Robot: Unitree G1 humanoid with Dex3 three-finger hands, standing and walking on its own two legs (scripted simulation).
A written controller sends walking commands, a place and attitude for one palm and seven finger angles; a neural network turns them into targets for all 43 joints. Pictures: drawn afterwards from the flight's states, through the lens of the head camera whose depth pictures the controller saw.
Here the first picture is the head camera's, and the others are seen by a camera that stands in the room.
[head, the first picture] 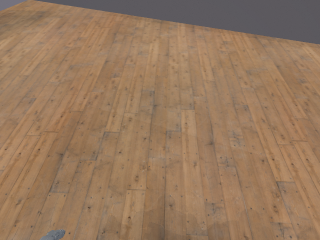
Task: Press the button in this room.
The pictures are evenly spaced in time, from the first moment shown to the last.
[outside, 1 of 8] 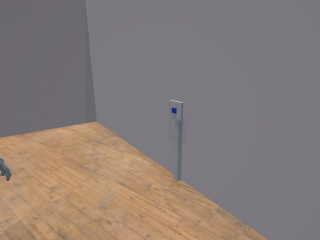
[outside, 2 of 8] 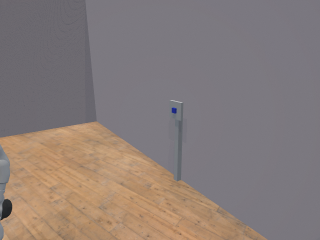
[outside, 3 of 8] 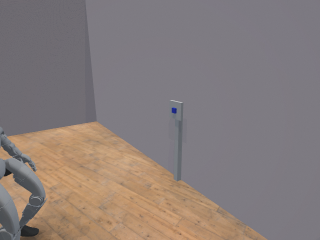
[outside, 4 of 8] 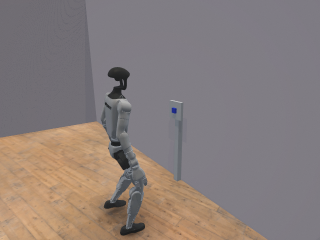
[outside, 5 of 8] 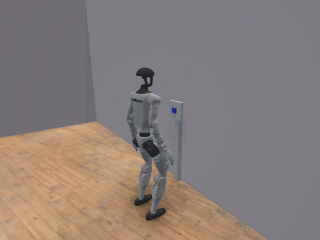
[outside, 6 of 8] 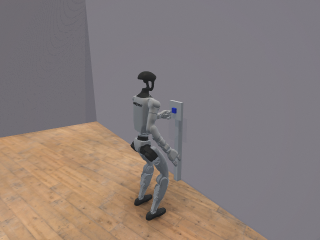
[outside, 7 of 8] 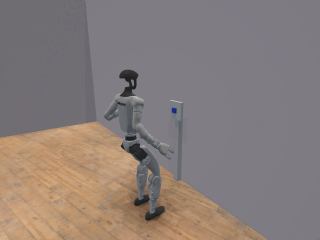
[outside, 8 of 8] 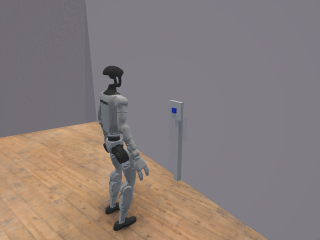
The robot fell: no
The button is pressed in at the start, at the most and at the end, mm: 0 13 0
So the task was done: yes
